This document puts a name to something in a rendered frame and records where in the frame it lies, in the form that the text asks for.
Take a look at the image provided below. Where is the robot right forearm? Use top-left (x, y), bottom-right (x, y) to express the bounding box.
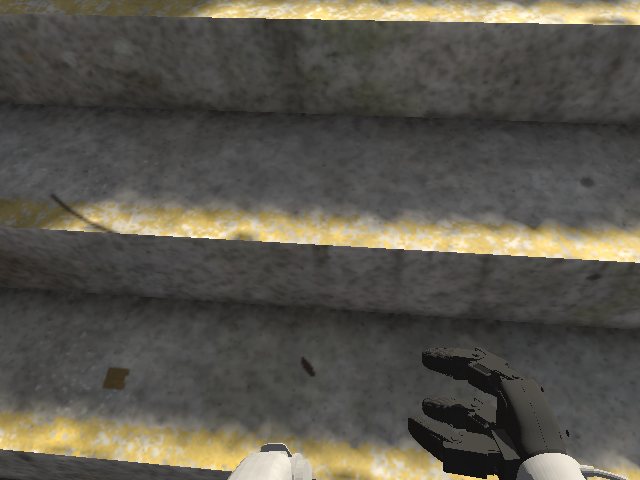
top-left (516, 453), bottom-right (588, 480)

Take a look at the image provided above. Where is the robot right hand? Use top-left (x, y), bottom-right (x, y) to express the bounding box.
top-left (408, 347), bottom-right (570, 480)

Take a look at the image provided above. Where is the left robot shin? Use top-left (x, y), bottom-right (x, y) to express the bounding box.
top-left (260, 443), bottom-right (292, 457)

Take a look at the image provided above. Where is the robot left thigh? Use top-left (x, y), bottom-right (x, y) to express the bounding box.
top-left (227, 451), bottom-right (312, 480)

